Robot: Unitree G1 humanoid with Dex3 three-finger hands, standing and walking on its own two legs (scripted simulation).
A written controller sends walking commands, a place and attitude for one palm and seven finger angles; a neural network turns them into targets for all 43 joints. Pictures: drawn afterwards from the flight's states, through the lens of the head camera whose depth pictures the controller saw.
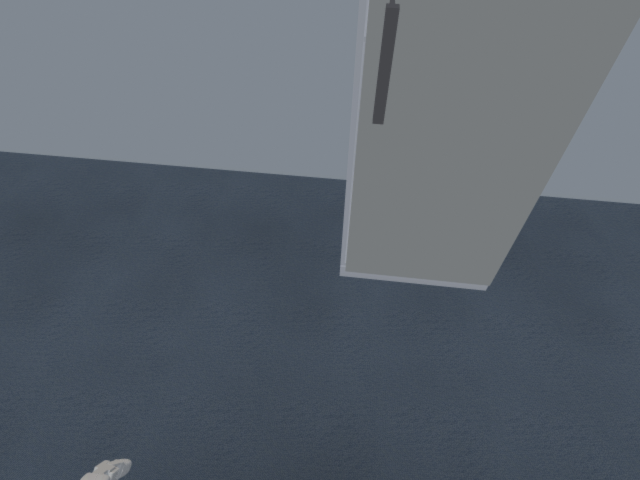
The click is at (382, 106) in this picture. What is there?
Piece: fridge door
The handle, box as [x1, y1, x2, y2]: [372, 0, 399, 123]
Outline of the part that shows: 394,0 390,0 389,3 386,3 372,123 383,122 399,4 395,4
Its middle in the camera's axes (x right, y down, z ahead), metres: +0.14 -0.38 +0.86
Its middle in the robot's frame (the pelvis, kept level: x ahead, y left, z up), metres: +0.92 -0.09 +0.11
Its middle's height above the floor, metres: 0.88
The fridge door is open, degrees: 0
